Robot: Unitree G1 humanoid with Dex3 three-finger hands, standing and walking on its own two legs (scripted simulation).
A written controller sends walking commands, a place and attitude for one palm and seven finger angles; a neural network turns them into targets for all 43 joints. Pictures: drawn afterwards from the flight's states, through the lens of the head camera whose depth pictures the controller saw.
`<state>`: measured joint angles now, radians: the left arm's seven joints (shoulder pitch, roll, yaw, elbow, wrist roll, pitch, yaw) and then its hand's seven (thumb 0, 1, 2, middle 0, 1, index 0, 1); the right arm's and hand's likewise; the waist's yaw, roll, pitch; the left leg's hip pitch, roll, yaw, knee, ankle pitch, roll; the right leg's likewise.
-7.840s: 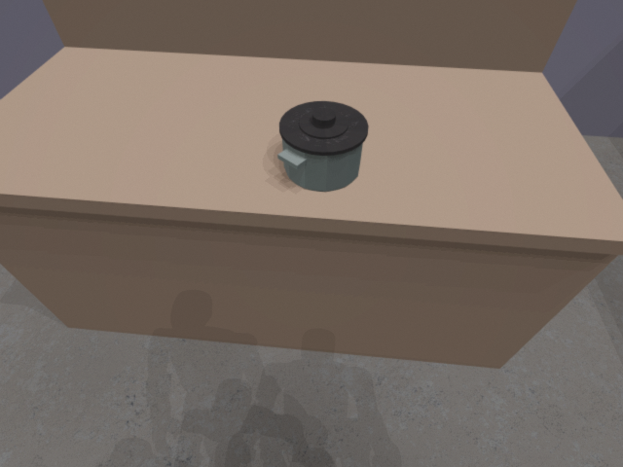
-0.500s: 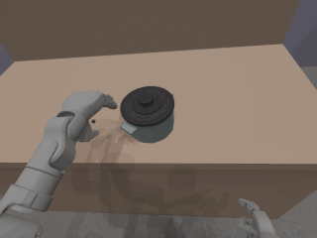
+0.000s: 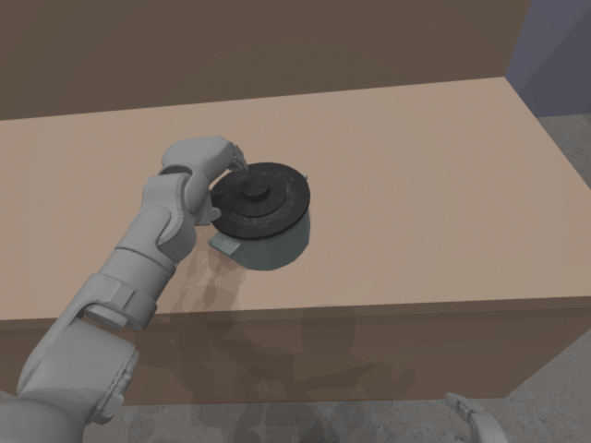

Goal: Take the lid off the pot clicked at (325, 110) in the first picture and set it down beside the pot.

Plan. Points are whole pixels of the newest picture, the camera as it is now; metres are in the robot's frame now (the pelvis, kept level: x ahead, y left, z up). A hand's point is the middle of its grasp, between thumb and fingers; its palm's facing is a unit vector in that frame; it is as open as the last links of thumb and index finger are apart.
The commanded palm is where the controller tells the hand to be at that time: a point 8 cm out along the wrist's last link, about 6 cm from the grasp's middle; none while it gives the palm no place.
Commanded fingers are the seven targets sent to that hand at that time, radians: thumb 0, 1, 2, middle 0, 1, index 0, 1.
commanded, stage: move the open hand above the knob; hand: left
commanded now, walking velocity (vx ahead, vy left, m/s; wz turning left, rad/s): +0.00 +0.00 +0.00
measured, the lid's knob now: (256, 188) +0.50 +0.08 +0.06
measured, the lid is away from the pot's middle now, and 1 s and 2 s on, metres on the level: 0.00 0.00 0.00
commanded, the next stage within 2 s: lower the open fingers around the knob in 1.10 s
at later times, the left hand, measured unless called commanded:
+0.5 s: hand (252, 165) +0.47 +0.07 +0.13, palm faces -0.25 -0.06 -0.97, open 10.2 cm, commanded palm +0.46 +0.08 +0.19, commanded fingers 0.00 -0.32 1.44 -0.82 -0.08 -0.82 -0.08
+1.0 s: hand (247, 171) +0.46 +0.07 +0.13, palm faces -0.25 -0.05 -0.97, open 10.2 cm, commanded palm +0.45 +0.08 +0.19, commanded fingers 0.00 -0.32 1.44 -0.82 -0.08 -0.82 -0.08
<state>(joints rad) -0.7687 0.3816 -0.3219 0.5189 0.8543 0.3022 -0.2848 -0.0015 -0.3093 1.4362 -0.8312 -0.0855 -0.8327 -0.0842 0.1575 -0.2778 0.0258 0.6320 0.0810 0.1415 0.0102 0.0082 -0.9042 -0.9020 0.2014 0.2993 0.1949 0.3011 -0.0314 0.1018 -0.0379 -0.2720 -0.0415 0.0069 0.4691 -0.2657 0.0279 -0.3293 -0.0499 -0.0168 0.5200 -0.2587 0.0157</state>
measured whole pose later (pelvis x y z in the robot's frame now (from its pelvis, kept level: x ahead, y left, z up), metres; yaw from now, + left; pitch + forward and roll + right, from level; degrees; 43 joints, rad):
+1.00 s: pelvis +0.00 +0.00 +0.00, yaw -1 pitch +6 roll +1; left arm -1.03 0.24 -0.35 0.90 0.87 0.35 -0.20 0.00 -0.31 1.44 -0.83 -0.09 -0.83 -0.08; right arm 0.17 -0.26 0.02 0.70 0.07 0.11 -0.02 0.01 -0.90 -0.90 0.20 0.30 0.19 0.30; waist -0.06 0.08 -0.07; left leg -0.30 -0.04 0.03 0.44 -0.25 0.03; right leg -0.37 -0.05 0.01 0.51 -0.24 0.02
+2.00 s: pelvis +0.00 +0.00 +0.00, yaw -1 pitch +8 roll +1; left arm -0.99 0.21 -0.37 0.97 0.86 0.32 -0.15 0.00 -0.31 1.44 -0.79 -0.07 -0.83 -0.08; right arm 0.19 -0.26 0.01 0.71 0.07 0.13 -0.03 0.01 -0.90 -0.90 0.20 0.30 0.20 0.30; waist -0.07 0.07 -0.08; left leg -0.35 -0.03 0.03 0.47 -0.26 0.03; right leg -0.41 -0.04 0.00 0.51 -0.24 0.02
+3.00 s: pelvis +0.01 +0.01 +0.00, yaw -1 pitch +9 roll +1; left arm -0.98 0.20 -0.38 0.95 0.86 0.34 -0.13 0.00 0.19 0.98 -0.61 -0.89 -0.68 -0.93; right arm 0.19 -0.25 0.01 0.72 0.06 0.13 -0.01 0.01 -0.90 -0.90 0.20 0.30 0.20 0.30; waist -0.06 0.08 -0.09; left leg -0.35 -0.04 0.03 0.47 -0.27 0.04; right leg -0.41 -0.04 0.00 0.51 -0.25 0.02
